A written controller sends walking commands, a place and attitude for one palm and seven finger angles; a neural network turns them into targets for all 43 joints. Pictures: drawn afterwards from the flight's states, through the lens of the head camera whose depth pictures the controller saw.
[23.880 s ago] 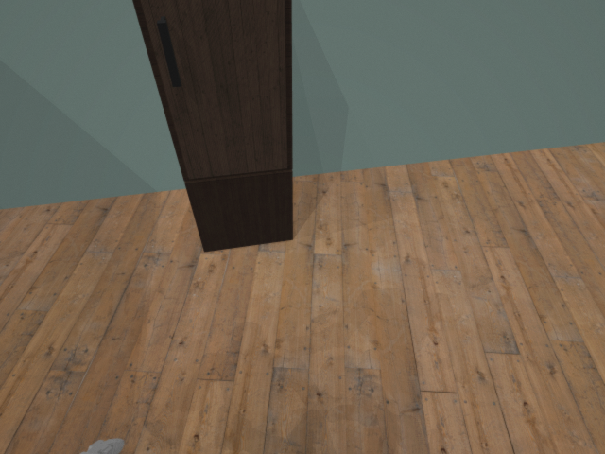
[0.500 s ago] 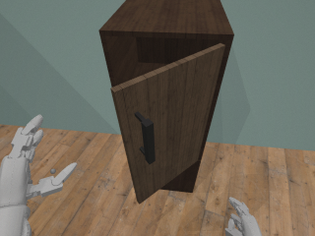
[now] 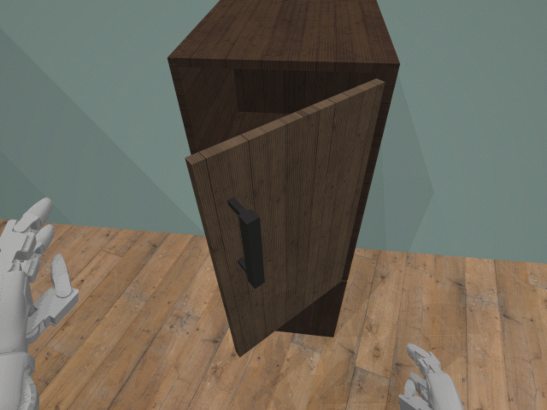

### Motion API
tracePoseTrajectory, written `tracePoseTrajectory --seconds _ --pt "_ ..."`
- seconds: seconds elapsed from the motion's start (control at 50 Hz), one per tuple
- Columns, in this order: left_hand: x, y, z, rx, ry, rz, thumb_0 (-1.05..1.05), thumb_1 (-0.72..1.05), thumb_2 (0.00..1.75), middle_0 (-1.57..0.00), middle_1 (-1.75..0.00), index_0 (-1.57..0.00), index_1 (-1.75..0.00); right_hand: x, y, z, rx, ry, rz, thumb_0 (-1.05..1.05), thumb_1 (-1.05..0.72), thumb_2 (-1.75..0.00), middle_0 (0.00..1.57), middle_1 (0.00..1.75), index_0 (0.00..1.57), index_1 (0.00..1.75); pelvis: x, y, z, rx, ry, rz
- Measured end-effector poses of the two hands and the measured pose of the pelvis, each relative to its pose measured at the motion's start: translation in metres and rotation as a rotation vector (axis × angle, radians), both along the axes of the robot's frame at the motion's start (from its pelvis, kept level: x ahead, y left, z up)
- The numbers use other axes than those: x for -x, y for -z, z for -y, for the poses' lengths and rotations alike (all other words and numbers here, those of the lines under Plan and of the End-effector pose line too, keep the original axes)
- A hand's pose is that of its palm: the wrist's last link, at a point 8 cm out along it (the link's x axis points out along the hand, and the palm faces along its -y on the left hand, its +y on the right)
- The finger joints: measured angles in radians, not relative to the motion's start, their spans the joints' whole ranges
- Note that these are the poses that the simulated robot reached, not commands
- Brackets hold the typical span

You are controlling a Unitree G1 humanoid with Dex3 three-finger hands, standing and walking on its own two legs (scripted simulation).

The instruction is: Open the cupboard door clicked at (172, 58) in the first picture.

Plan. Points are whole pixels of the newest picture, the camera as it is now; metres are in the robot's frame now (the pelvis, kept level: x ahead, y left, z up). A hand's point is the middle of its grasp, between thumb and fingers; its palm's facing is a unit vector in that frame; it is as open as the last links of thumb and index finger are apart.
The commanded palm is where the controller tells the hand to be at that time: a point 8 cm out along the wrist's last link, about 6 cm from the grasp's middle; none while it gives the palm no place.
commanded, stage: draw the hand back to the body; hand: left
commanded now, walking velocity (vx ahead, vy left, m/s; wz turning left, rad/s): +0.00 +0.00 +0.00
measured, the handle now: (245, 244) +0.33 +0.09 +0.08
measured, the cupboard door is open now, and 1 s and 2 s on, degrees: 44 44 44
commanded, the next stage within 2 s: step back with the hand held close in 0.08 s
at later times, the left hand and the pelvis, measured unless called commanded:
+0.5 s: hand (60, 320) +0.16 +0.26 +0.14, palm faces +0.33 -0.80 -0.51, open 7.4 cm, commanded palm +0.10 +0.31 +0.17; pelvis -0.04 +0.01 +0.00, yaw +0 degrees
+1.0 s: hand out of the picture +0.07 +0.28 +0.16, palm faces +0.46 -0.78 -0.43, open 7.4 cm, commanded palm +0.01 +0.33 +0.17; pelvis -0.13 +0.03 -0.03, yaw +1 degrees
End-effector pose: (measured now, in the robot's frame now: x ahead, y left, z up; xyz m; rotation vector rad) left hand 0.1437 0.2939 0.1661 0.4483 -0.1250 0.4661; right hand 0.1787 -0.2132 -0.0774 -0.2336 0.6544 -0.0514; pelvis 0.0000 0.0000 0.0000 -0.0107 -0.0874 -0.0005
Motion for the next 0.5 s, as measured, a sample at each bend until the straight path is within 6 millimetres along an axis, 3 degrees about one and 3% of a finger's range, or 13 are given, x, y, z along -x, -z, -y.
tracePoseTrajectory --seconds 0.32,0.5 --pt "0.008 -0.017 -0.007 -0.083 0.007 0.051 0.01 0.89 0.89 -0.21 -0.3 -0.21 -0.3 0.018 0.001 0.003 -0.009 0.01 -0.026 0.02 -0.91 -0.9 0.2 0.3 0.2 0.3 0.019 0.0 0.003 0.009 -0.011 -0.026" --pt "0.022 0.001 -0.004 -0.111 0.12 -0.083 0.01 0.89 0.89 -0.21 -0.3 -0.21 -0.3 0.049 0.002 0.014 0.035 0.102 -0.082 0.01 -0.91 -0.9 0.2 0.3 0.2 0.3 0.043 0.003 -0.01 0.003 0.006 -0.077"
